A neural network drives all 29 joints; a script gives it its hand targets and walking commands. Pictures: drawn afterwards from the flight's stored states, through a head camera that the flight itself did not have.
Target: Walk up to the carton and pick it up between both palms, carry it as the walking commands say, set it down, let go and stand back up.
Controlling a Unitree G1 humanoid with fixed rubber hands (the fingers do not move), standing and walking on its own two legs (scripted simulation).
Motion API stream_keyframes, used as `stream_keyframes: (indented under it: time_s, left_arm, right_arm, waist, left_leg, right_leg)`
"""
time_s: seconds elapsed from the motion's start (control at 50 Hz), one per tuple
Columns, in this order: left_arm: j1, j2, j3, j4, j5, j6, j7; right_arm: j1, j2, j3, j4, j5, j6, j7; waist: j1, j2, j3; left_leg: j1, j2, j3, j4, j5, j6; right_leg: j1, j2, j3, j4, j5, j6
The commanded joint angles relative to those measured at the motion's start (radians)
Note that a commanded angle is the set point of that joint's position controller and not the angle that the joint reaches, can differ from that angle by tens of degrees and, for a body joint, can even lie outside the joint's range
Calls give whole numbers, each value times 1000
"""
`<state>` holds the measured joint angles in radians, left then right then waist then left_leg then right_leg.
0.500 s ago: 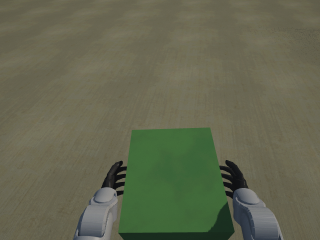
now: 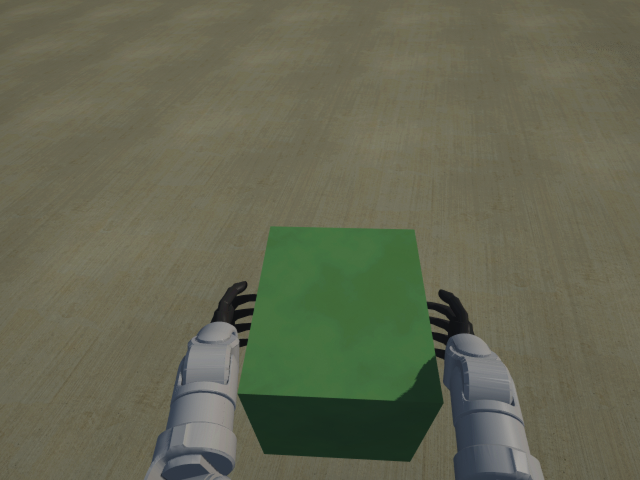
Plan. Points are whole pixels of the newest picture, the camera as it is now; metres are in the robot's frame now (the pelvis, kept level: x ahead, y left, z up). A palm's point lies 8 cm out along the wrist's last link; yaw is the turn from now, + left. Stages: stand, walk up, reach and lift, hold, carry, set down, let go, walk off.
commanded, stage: set down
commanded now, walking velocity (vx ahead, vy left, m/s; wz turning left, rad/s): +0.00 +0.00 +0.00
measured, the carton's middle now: (339, 342) +0.35 -0.03 -0.06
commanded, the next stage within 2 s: none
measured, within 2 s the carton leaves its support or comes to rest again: neither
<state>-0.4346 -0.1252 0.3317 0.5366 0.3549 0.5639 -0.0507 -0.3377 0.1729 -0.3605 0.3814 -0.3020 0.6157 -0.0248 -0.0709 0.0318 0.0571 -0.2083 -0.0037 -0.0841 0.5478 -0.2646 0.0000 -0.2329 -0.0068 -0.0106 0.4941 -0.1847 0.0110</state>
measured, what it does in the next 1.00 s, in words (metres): lowers itself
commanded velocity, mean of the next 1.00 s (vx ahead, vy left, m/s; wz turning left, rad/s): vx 0.00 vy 0.00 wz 0.00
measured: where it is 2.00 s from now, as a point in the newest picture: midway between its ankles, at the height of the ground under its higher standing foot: outside the picture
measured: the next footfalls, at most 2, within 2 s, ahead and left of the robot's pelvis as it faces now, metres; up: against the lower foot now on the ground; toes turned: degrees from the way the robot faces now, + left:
none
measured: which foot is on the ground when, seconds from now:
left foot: down 0.00-1.00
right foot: down 0.00-1.00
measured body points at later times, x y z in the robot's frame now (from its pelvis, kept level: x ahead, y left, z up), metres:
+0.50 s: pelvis -0.01 +0.02 -0.03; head +0.14 +0.00 +0.39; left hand +0.36 +0.12 -0.10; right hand +0.32 -0.19 -0.10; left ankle +0.03 +0.13 -0.73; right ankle +0.06 -0.13 -0.73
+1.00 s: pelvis -0.03 +0.01 -0.11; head +0.17 -0.01 +0.29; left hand +0.40 +0.12 -0.18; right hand +0.36 -0.19 -0.19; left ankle +0.03 +0.13 -0.73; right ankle +0.06 -0.13 -0.73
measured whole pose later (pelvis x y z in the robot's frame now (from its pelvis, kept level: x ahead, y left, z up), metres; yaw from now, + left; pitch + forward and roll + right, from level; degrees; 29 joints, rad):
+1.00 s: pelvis -0.03 +0.01 -0.11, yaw -2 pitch +35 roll +0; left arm -0.69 -0.15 0.46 0.54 0.31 0.34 -0.01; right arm -0.63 0.13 -0.50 0.43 -0.33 0.36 0.04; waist -0.03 0.05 -0.17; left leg -1.38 -0.04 -0.06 1.16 -0.40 -0.02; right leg -1.42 0.00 0.04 1.10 -0.30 0.03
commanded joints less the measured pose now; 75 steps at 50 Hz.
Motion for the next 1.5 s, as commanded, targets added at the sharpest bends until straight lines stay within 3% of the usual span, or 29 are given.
stream_keyframes:
  time_s: [0.0, 0.06, 0.14, 0.18, 0.2, 0.24, 0.28, 0.3, 0.36, 0.46, 0.48, 0.54, 0.62, 0.64, 0.66, 0.68, 0.72, 0.8, 0.9, 0.92, 0.96, 1.1, 1.12, 1.16, 1.18, 1.22, 1.36, 1.38, 1.48]
  left_arm:
    - [-336, -881, -334, 122, -136, -88, -249]
    - [-383, -873, -316, 142, -127, -121, -246]
    - [-450, -842, -371, 34, -141, -227, -220]
    - [-459, -857, -394, 46, -134, -237, -211]
    - [-453, -908, -455, 40, -168, -258, -218]
    - [-505, -907, -494, -43, -187, -284, -210]
    - [-432, -954, -461, 82, -150, -242, -181]
    - [-526, -966, -505, -7, -169, -276, -180]
    - [-476, -946, -463, 41, -147, -296, -171]
    - [-502, -960, -542, 14, -184, -320, -180]
    - [-453, -956, -489, 29, -144, -331, -177]
    - [-535, -920, -501, 20, -158, -323, -171]
    - [-639, -880, -442, 10, -164, -315, -199]
    - [-629, -925, -431, 94, -152, -294, -218]
    - [-685, -896, -445, 48, -170, -292, -227]
    - [-733, -945, -448, 94, -176, -270, -231]
    - [-683, -909, -437, 80, -150, -264, -240]
    - [-774, -924, -444, 59, -200, -253, -264]
    - [-810, -950, -477, 38, -217, -260, -259]
    - [-838, -956, -459, 25, -232, -271, -252]
    - [-791, -978, -455, 142, -221, -246, -252]
    - [-779, -931, -480, 48, -192, -276, -199]
    - [-853, -941, -508, -6, -233, -285, -195]
    - [-817, -923, -471, 53, -231, -277, -176]
    - [-890, -949, -495, -15, -246, -296, -195]
    - [-871, -924, -470, 44, -221, -262, -178]
    - [-861, -938, -487, 131, -246, -260, -155]
    - [-868, -943, -468, 139, -232, -252, -161]
    - [-981, -871, -497, 18, -277, -293, -150]
  right_arm:
    - [-591, 867, 516, -35, 214, -79, 239]
    - [-554, 824, 440, 53, 163, -131, 248]
    - [-580, 870, 537, 53, 192, -230, 258]
    - [-569, 825, 484, 49, 143, -252, 250]
    - [-521, 797, 494, 32, 141, -278, 250]
    - [-510, 798, 472, 64, 126, -281, 256]
    - [-536, 743, 434, 76, 107, -282, 273]
    - [-450, 760, 413, 144, 76, -295, 287]
    - [-617, 752, 503, 45, 148, -335, 310]
    - [-569, 782, 491, 37, 122, -354, 318]
    - [-605, 762, 489, 43, 133, -363, 323]
    - [-646, 773, 478, 53, 109, -348, 320]
    - [-859, 840, 574, 14, 172, -335, 328]
    - [-836, 836, 518, 53, 152, -329, 328]
    - [-896, 903, 552, 49, 170, -312, 328]
    - [-860, 869, 509, 83, 141, -310, 329]
    - [-867, 917, 537, 85, 160, -285, 322]
    - [-786, 880, 435, 162, 99, -271, 315]
    - [-900, 924, 538, 101, 180, -278, 327]
    - [-841, 922, 476, 149, 124, -271, 329]
    - [-821, 854, 426, 159, 99, -277, 318]
    - [-981, 863, 530, 86, 195, -298, 341]
    - [-971, 867, 559, 63, 204, -298, 333]
    - [-980, 827, 525, 91, 213, -294, 324]
    - [-887, 866, 513, 158, 166, -277, 317]
    - [-968, 845, 509, 118, 184, -285, 322]
    - [-959, 788, 483, 134, 159, -285, 309]
    - [-1011, 763, 462, 136, 178, -291, 312]
    - [-1050, 810, 479, 179, 226, -296, 300]
  waist:
    - [62, -70, -274]
    - [20, -38, -310]
    - [90, -32, -527]
    - [50, -18, -524]
    - [-40, -27, -615]
    - [-48, -54, -642]
    - [-22, 106, -572]
    - [-76, 67, -553]
    - [42, 65, -663]
    - [-65, -21, -850]
    - [13, 40, -818]
    - [-18, -54, -809]
    - [78, -59, -863]
    - [21, -48, -787]
    - [80, -69, -858]
    - [18, -28, -835]
    - [68, -18, -914]
    - [-64, -22, -941]
    - [36, 2, -1070]
    - [-43, -97, -1011]
    - [-72, -36, -941]
    - [80, 30, -1135]
    - [21, -25, -1221]
    - [42, 4, -1195]
    - [-46, -85, -1176]
    - [32, 7, -1123]
    - [-67, -60, -1204]
    - [-8, 70, -1201]
    - [-6, -19, -1295]
  left_leg:
    - [-221, -87, 3, -110, 27, 90]
    - [-192, -101, 18, -78, 98, 67]
    - [-219, -103, 26, -9, 164, 63]
    - [-269, -111, 18, 25, 216, 48]
    - [-226, -112, 15, 53, 230, 41]
    - [-255, -115, 14, 76, 252, 29]
    - [-255, -118, 6, 50, 185, 8]
    - [-299, -115, -3, 76, 296, 2]
    - [-358, -124, 13, 139, 289, 0]
    - [-350, -118, 4, 187, 300, -1]
    - [-425, -132, 28, 220, 362, -9]
    - [-556, -129, 13, 229, 196, 1]
    - [-681, -144, 52, 298, 43, 26]
    - [-728, -154, 68, 302, 12, 18]
    - [-748, -166, 87, 324, -46, 26]
    - [-732, -165, 65, 308, -108, 19]
    - [-756, -170, 97, 351, -77, 28]
    - [-790, -163, 89, 418, 4, 10]
    - [-899, -170, 105, 476, 35, 7]
    - [-933, -176, 83, 482, -8, 9]
    - [-987, -172, 86, 484, -12, -5]
    - [-1018, -184, 105, 603, 66, -8]
    - [-1015, -187, 104, 643, 70, -15]
    - [-1026, -191, 99, 639, 75, -14]
    - [-1107, -184, 108, 668, 90, -17]
    - [-1074, -186, 106, 661, 99, -22]
    - [-1102, -185, 83, 733, 82, -26]
    - [-1138, -189, 118, 741, 43, -40]
    - [-1209, -195, 122, 807, 122, -31]
  right_leg:
    - [216, 90, 48, -23, 104, 18]
    - [134, 83, 50, -8, 164, 2]
    - [118, 95, 80, 48, 239, 4]
    - [25, 99, 66, 92, 296, 0]
    - [9, 116, 45, 97, 316, -5]
    - [-53, 136, 29, 133, 309, 1]
    - [-153, 127, 15, 163, 191, -26]
    - [-214, 140, 19, 155, 283, -36]
    - [-231, 136, 37, 202, 270, -30]
    - [-302, 150, 3, 258, 311, -14]
    - [-356, 151, 10, 291, 363, -16]
    - [-375, 150, -8, 331, 213, -6]
    - [-421, 119, 27, 372, 69, 9]
    - [-396, 120, 20, 361, 66, 7]
    - [-403, 125, 19, 388, -8, 22]
    - [-467, 127, 5, 387, -54, 6]
    - [-411, 121, 16, 409, -48, 19]
    - [-527, 135, -5, 465, 55, 16]
    - [-541, 145, -1, 545, 88, 20]
    - [-598, 153, -36, 560, 57, 28]
    - [-631, 149, -20, 560, 77, 19]
    - [-752, 152, -15, 695, 129, 12]
    - [-707, 154, -25, 701, 143, 23]
    - [-759, 155, -23, 726, 134, 25]
    - [-722, 157, -25, 703, 186, 39]
    - [-854, 158, -35, 745, 138, 26]
    - [-892, 166, -71, 804, 140, 42]
    - [-912, 160, -49, 830, 106, 16]
    - [-891, 163, -55, 877, 202, 43]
